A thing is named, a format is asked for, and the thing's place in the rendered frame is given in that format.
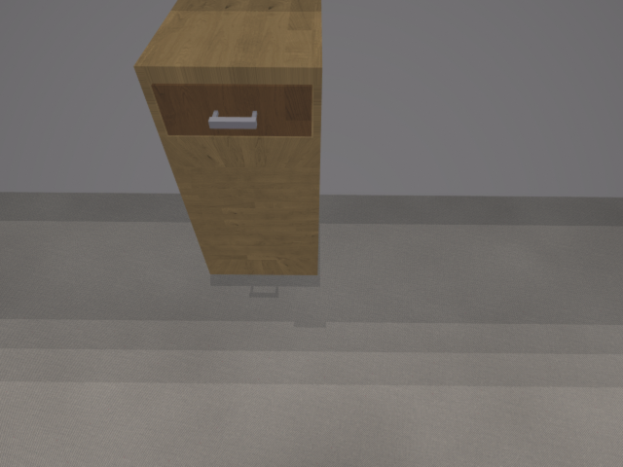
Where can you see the cabinet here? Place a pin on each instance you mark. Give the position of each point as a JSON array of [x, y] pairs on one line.
[[253, 201]]

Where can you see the drawer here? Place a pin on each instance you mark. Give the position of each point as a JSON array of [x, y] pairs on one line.
[[282, 110]]

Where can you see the handle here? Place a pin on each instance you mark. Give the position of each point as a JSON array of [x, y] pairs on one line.
[[233, 122]]

